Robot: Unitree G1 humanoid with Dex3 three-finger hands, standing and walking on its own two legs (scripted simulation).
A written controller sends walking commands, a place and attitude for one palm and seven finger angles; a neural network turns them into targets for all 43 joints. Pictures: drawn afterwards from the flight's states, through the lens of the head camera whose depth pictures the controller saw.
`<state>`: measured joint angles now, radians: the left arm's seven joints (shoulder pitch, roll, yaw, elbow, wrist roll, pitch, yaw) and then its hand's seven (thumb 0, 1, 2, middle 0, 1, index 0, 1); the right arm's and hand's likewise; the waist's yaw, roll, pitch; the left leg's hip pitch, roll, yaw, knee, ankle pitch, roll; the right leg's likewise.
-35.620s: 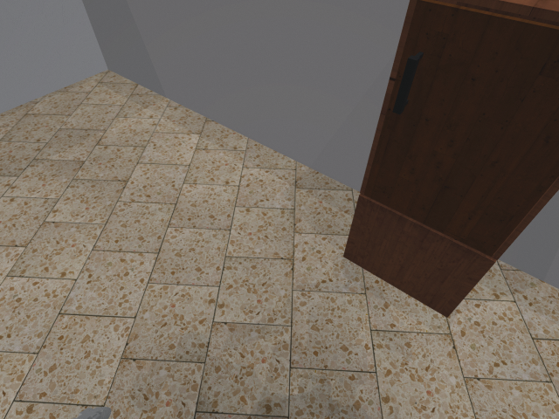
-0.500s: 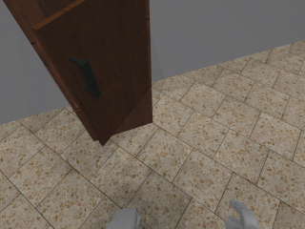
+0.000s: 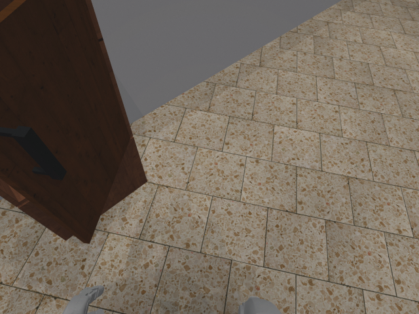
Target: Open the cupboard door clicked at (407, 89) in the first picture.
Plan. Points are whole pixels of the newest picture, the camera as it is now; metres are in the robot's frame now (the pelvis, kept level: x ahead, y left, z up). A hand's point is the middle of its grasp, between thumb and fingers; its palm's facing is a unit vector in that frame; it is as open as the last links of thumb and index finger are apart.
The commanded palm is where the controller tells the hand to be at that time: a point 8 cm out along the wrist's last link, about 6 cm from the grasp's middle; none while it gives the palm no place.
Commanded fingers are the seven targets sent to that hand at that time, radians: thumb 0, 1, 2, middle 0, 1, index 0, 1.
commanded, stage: walk to a spot facing it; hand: left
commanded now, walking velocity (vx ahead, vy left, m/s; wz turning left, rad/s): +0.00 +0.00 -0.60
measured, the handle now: (32, 154) +0.36 +0.34 +0.08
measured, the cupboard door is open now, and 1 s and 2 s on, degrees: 39 39 39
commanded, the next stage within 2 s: none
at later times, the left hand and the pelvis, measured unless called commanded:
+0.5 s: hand (136, 289) +0.18 +0.17 -0.19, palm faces -0.28 -0.94 -0.18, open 7.4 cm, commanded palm none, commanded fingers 0.00 0.90 0.90 -0.20 -0.30 -0.20 -0.30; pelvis +0.03 +0.01 -0.01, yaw -18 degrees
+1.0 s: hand (184, 248) +0.27 +0.07 -0.17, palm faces -0.56 -0.80 -0.21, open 7.4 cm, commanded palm none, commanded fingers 0.00 0.90 0.90 -0.20 -0.30 -0.20 -0.30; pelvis +0.11 -0.06 +0.00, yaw -35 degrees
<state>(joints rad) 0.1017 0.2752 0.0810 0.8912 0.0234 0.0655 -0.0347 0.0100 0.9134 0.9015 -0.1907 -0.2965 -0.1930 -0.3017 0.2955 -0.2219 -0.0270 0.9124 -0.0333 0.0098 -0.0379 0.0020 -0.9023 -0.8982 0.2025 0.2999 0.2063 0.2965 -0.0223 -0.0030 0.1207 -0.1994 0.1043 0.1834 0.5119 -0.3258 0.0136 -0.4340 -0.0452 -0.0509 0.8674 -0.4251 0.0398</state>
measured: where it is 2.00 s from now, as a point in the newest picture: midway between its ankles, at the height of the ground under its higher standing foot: (285, 246)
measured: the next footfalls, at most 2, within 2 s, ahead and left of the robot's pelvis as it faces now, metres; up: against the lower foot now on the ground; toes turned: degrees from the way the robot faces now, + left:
right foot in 0.10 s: +0.03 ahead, -0.14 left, +0.00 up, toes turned -8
left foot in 0.42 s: +0.11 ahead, +0.11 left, +0.00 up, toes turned -13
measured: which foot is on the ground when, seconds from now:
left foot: down 0.00-0.08, up 0.10-0.40, down 0.42-0.80, up 0.82-1.00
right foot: up 0.00-0.08, down 0.10-0.42, up 0.44-0.78, down 0.80-1.00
